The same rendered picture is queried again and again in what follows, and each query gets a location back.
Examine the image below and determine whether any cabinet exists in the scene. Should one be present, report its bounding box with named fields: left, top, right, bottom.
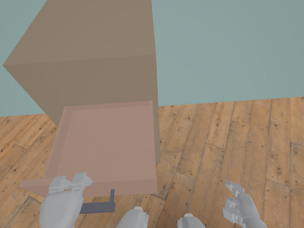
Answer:
left=3, top=0, right=162, bottom=162

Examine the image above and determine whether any handle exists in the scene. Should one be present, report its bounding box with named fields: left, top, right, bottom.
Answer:
left=79, top=189, right=115, bottom=214

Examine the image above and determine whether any robot right thigh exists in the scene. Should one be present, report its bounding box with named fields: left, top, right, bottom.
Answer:
left=177, top=216, right=205, bottom=228

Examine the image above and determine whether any right robot hand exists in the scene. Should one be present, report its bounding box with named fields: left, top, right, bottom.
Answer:
left=222, top=180, right=260, bottom=226

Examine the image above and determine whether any left robot hand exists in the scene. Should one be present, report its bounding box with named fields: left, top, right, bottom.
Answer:
left=39, top=172, right=93, bottom=228

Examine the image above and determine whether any drawer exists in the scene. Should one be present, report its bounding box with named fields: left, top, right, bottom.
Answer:
left=18, top=101, right=158, bottom=198

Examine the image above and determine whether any robot right forearm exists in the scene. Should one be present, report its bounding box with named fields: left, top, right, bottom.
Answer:
left=242, top=217, right=267, bottom=228

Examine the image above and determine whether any robot thigh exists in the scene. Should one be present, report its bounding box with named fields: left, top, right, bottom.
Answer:
left=116, top=209, right=149, bottom=228
left=177, top=216, right=205, bottom=228

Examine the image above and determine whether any robot left thigh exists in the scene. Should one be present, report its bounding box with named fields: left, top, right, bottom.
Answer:
left=116, top=209, right=149, bottom=228

